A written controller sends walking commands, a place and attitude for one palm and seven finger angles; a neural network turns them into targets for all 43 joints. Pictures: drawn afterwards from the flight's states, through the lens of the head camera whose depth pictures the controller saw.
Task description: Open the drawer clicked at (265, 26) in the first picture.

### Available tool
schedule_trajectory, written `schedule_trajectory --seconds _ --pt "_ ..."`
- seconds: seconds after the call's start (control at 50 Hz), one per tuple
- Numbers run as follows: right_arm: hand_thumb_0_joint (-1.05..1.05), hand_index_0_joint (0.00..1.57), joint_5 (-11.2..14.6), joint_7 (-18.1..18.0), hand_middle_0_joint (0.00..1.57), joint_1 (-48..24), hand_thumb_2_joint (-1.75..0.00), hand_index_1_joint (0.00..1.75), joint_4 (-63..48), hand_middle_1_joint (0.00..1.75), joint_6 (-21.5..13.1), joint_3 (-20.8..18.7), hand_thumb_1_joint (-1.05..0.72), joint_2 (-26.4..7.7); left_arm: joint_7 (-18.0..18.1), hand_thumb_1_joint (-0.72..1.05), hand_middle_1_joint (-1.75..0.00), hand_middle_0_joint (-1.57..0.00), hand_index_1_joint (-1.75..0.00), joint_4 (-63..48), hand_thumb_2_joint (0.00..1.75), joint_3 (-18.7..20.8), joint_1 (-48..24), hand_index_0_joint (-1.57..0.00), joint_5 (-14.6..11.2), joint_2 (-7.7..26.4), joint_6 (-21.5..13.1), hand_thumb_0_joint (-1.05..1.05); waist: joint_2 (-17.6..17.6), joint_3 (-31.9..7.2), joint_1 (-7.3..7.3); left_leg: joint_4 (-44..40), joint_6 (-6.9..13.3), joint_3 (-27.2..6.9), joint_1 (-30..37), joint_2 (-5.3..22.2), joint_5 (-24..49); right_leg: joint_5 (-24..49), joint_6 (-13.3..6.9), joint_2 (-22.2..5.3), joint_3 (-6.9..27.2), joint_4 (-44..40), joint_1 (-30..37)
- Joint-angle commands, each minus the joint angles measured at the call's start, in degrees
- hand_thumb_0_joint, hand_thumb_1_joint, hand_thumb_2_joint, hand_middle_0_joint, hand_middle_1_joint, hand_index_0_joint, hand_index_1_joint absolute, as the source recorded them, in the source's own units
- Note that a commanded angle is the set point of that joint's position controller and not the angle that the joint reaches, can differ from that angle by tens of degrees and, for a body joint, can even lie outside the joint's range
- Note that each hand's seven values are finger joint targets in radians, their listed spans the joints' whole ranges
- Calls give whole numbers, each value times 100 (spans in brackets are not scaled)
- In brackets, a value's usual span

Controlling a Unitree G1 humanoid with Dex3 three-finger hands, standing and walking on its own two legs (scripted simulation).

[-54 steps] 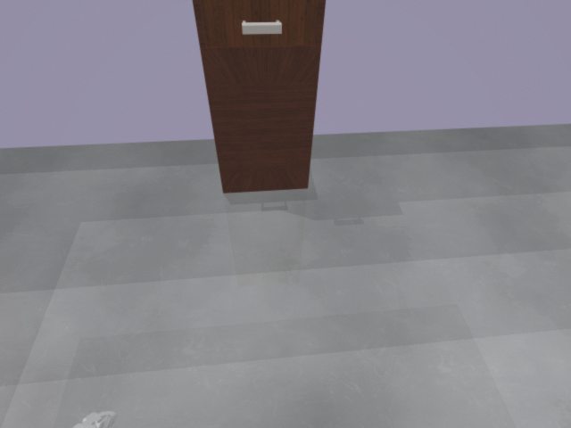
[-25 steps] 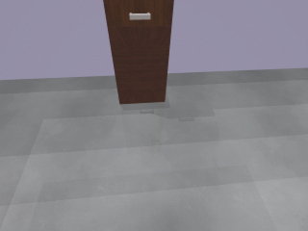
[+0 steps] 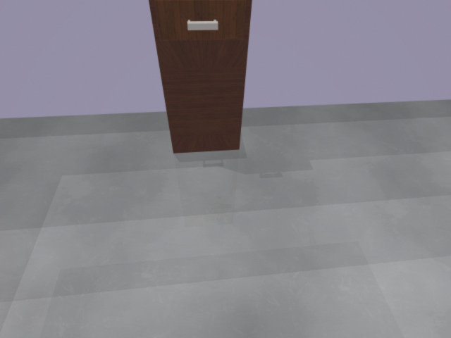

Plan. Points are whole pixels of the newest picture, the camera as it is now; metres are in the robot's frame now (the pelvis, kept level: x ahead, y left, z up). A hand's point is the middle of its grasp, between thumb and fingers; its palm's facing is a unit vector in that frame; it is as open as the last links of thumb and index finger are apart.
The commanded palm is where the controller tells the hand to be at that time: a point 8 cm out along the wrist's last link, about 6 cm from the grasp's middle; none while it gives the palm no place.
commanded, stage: look at it before walking up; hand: left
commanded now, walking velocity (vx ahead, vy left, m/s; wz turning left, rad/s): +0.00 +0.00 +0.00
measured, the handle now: (202, 23) +1.31 +0.18 +0.03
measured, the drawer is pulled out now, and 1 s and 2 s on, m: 0.00 0.00 0.00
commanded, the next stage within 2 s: walk to a spot facing it in 0.36 s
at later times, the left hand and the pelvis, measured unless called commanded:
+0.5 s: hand out of the picture +0.07 +0.25 -0.16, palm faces -0.01 -0.94 -0.33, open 7.4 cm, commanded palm none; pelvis +0.01 +0.00 +0.00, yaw +0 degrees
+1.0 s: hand out of the picture +0.12 +0.12 -0.17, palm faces -0.09 -0.97 -0.21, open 7.4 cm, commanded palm none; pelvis +0.12 -0.06 -0.01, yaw -10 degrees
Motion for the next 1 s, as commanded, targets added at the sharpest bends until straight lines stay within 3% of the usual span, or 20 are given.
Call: schedule_trajectory --seconds 0.0,0.44,0.48,0.52,0.56,0.6,0.64,0.66,0.68,0.72,0.76,0.78,0.8,0.82,0.84,0.86,0.88,0.9,0.94,0.98 --pt "0 20 3 -82 20 -254 -90 30 -395 30 -119 -216 -90 -1211 79 90 -30 -20 -30 -358 90 219 -215 -20 13 1187 -162 0 -5 -283 -13 -358 235 -564 -1 617 475 267 -173 -658 601 -450 -12" --pt "0 20 15 -98 20 -309 -90 30 -368 30 -126 -203 -90 -1219 88 90 -30 -20 -30 -287 90 213 -162 -20 12 1197 -175 0 42 -331 -4 -403 223 -531 169 648 854 788 -162 -690 544 -444 146" --pt "0 20 -39 -76 20 69 -90 30 -205 30 -32 -45 -90 -518 105 90 -30 -20 -30 -119 90 77 228 -20 10 494 -51 0 29 -379 -13 -277 108 -317 210 616 72 -105 -93 -610 563 -398 39" --pt "0 20 -71 -63 20 258 -90 30 -211 30 25 -86 -90 -518 48 90 -30 -20 -30 -145 90 116 400 -20 49 522 26 0 -3 -55 0 -199 137 -244 -58 571 -1177 -1343 -177 -512 746 -424 -316" --pt "0 20 -97 -53 20 312 -90 30 -299 30 44 -152 -90 -610 -20 90 -30 -20 -30 -251 90 184 464 -20 73 567 66 0 20 387 -8 -232 189 -272 -356 602 -2054 -2018 -263 -389 864 -344 -764" --pt "0 20 -95 -58 20 472 -90 30 -362 30 32 -237 -90 -707 -66 90 -30 -20 -30 -382 90 243 558 -20 84 518 65 0 249 614 -34 -301 325 -460 -368 796 -2544 -2196 -314 -196 805 46 -1193" --pt "0 20 -87 -90 20 805 -90 30 -392 30 -36 -329 -90 -832 -110 90 -30 -20 -30 -542 90 270 576 -20 76 271 4 0 798 679 -156 -719 643 -1059 39 1330 -2704 -1698 -256 131 348 1075 -1773" --pt "0 20 -74 -109 20 995 -90 30 -388 30 -85 -391 -90 -918 -126 90 -30 -20 -30 -663 90 272 450 -20 73 120 -33 0 1096 710 -233 -972 883 -1456 350 1761 -2450 -1357 -169 208 -69 1773 -2159" --pt "0 20 -67 -112 20 1186 -90 30 -376 30 -139 -424 -90 -882 -141 90 -30 -20 -30 -802 90 282 208 -20 73 51 -76 0 1061 637 -342 -1053 1099 -1549 736 2012 -1736 -1615 -124 13 -101 2204 -2545" --pt "0 20 -81 -126 20 1379 -90 30 -344 30 -217 -437 -90 -737 -167 90 -30 -20 -30 -951 90 315 17 -20 63 -13 -155 0 989 540 -388 -748 1214 -1263 1153 2152 -199 -1840 -99 -265 -66 2342 -2800" --pt "0 20 -106 -133 20 1034 -90 30 -401 30 -230 -417 -90 -597 -193 90 -30 -20 -30 -820 90 346 492 -20 50 -189 -196 0 883 350 -58 -244 895 -421 577 1908 501 -1493 -126 -333 -265 1607 -1694" --pt "0 20 -100 -131 20 789 -90 30 -442 30 -223 -400 -90 -558 -209 90 -30 -20 -30 -596 90 370 1124 -20 62 -256 -204 0 707 121 270 438 620 129 -19 1557 325 -818 -151 -177 -491 968 -565" --pt "0 20 -60 -105 20 629 -90 30 -508 30 -226 -368 -90 -382 -174 90 -30 -20 -30 -287 90 444 2031 -20 88 -8 -237 0 -247 -200 693 1821 338 664 -926 1057 42 -344 -220 -142 -239 358 765" --pt "0 20 9 -46 20 500 -90 30 -785 30 -257 -262 -90 112 -55 90 -30 -20 -30 -49 90 617 2861 -20 131 693 -327 0 -2209 -351 916 3691 -8 1152 -2672 275 -1721 -763 -771 -1736 2416 -629 1729" --pt "0 20 -38 -30 20 173 -90 30 -971 30 -297 -259 -90 26 31 90 -30 -20 -30 11 90 580 3078 -20 6 748 -330 0 -1781 -249 893 4431 41 517 -3166 244 -2154 -414 -1111 -2179 3519 -1083 1689" --pt "0 20 -43 -30 20 212 -90 30 -877 30 -323 -319 -90 -64 68 90 -30 -20 -30 -40 90 546 2751 -20 -10 554 -365 0 -1236 33 698 4626 118 221 -3288 512 -1589 -184 -1231 -2039 3086 -946 1505" --pt "0 20 -44 -15 20 61 -90 30 -823 30 -329 -328 -90 74 66 90 -30 -20 -30 -104 90 497 2491 -20 15 314 -386 0 -750 318 611 4785 83 231 -3289 634 -1265 -18 -1278 -1950 2896 -959 1019" --pt "0 20 -56 -11 20 152 -90 30 -727 30 -313 -332 -90 155 88 90 -30 -20 -30 -173 90 446 2235 -20 23 131 -395 0 -236 423 421 4760 57 154 -3188 742 -975 131 -1237 -1866 2552 -930 774" --pt "0 20 -103 14 20 458 -90 30 -570 30 -216 -326 -90 355 107 90 -30 -20 -30 -195 90 353 2059 -20 54 -154 -439 0 -122 449 166 4550 -48 263 -2947 766 -558 798 -1094 -1570 1788 -1000 435" --pt "0 20 -100 36 20 601 -90 30 -533 30 -135 -345 -90 468 118 90 -30 -20 -30 -127 90 327 2086 -20 55 -225 -471 0 -253 447 43 4368 -126 351 -2908 754 -275 1003 -1036 -1377 1334 -1083 317"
